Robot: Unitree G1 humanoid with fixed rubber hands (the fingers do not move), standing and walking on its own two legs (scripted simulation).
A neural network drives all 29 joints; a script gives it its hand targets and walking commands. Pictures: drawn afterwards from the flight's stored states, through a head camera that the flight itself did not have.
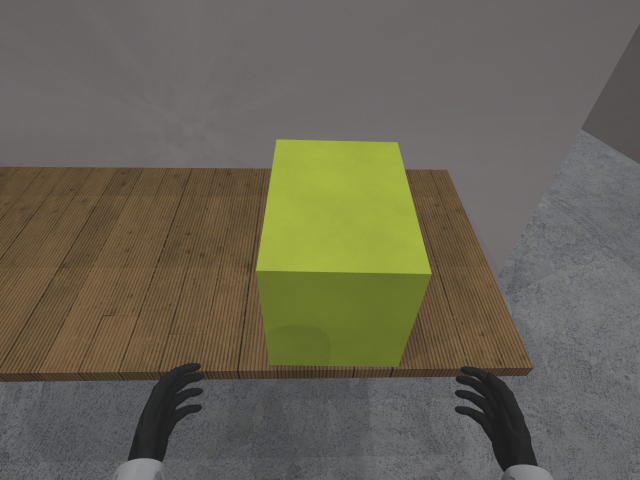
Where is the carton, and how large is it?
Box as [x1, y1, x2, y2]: [256, 139, 431, 366]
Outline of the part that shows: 277,139 256,267 269,364 397,366 431,274 397,142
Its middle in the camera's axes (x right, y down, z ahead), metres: +0.03 +0.02 +0.64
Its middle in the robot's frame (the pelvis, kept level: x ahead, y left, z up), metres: +0.47 +0.02 +0.00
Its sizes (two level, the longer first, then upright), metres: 0.293 0.209 0.238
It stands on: a table, 0.67 m high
